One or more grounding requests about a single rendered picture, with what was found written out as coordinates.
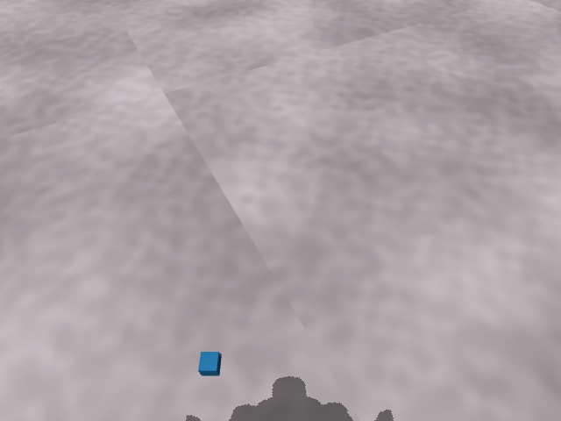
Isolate cube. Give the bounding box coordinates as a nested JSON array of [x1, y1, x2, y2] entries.
[[198, 352, 222, 375]]

